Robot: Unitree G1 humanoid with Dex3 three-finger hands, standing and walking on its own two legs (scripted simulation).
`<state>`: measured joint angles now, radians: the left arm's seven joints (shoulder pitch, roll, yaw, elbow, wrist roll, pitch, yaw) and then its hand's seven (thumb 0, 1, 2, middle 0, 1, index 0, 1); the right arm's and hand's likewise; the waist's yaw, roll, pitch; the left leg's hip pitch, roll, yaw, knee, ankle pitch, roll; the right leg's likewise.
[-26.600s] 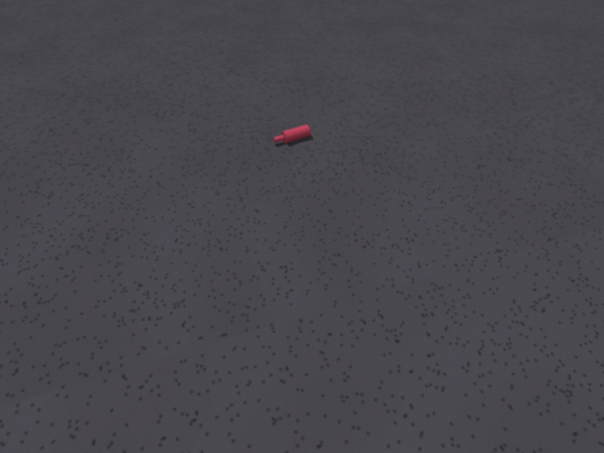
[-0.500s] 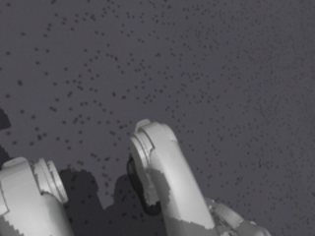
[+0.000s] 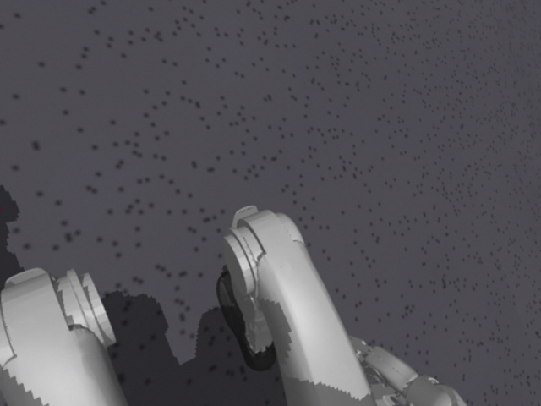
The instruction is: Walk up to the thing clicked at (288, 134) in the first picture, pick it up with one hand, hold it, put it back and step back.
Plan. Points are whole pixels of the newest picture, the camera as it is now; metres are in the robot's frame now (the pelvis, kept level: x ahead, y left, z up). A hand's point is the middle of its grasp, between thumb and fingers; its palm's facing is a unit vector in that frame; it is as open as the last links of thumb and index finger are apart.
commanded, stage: close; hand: left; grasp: from above
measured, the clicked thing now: out of the picture +0.41 +0.35 -0.27
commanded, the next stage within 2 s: settle in 0.88 s
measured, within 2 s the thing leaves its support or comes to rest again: leaves its support in 1.20 s
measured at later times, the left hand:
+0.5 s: hand out of the picture +0.40 +0.32 -0.25, palm faces -0.42 -0.19 -0.89, open 9.4 cm
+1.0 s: hand out of the picture +0.40 +0.33 -0.25, palm faces -0.43 -0.20 -0.88, open 9.3 cm
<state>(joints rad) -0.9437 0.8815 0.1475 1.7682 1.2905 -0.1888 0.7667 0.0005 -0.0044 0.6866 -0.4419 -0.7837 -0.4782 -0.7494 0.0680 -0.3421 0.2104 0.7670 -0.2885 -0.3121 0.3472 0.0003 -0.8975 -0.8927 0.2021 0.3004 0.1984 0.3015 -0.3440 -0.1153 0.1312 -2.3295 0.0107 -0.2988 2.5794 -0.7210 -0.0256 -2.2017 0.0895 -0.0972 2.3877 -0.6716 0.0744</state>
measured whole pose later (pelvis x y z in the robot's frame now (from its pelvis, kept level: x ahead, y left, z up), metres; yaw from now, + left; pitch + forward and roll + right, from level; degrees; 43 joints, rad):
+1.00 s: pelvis +0.00 +0.00 +0.00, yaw +0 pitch +26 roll -15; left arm -0.95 0.94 0.16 1.75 1.23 -0.21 0.66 0.01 0.11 0.43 -0.72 -0.50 -0.76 -0.46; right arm 0.10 -0.37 0.23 0.77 -0.30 -0.31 0.34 0.00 -0.90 -0.89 0.20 0.30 0.20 0.30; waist -0.35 -0.11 0.15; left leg -2.33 0.00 -0.30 2.58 -0.72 -0.03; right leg -2.20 0.07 -0.10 2.39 -0.68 0.08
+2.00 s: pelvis +0.00 -0.01 +0.04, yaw +7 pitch +32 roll -9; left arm -0.87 0.69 0.08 1.36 1.21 -0.17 0.38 0.00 0.07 0.40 -0.81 -0.41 -0.84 -0.39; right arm 0.16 -0.30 0.05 0.75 -0.14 -0.10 0.21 0.00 -0.91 -0.90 0.20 0.30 0.20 0.30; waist -0.21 0.01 -0.07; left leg -2.30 0.00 -0.18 2.39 -0.66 -0.04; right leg -2.21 0.02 -0.03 2.29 -0.66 0.06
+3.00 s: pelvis +0.01 -0.01 +0.26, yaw +12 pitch +26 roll -4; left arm -0.37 0.49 -0.10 0.64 0.97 0.05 0.09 0.00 0.05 0.46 -0.78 -0.48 -0.81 -0.46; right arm 0.14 -0.25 -0.02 0.66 0.02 0.04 0.00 0.01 -0.91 -0.90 0.20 0.30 0.20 0.30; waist -0.08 0.05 -0.19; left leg -1.51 0.04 -0.07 1.66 -0.59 -0.02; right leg -1.47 -0.02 0.00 1.61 -0.59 0.05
